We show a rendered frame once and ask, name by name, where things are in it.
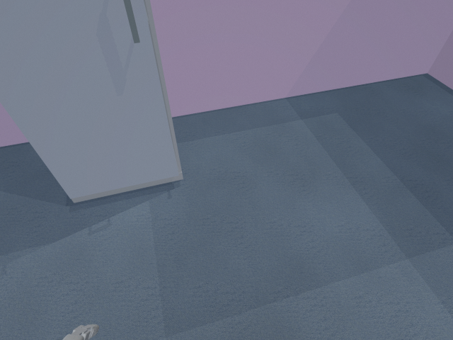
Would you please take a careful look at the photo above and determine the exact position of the fridge door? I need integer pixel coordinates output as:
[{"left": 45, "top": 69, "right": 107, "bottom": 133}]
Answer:
[{"left": 0, "top": 0, "right": 179, "bottom": 199}]

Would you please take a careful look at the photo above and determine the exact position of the handle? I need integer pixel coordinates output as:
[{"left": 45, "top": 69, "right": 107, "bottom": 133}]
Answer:
[{"left": 123, "top": 0, "right": 140, "bottom": 43}]

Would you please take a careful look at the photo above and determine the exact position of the robot left hand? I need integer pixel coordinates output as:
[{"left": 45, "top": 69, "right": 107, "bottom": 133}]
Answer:
[{"left": 62, "top": 324, "right": 99, "bottom": 340}]

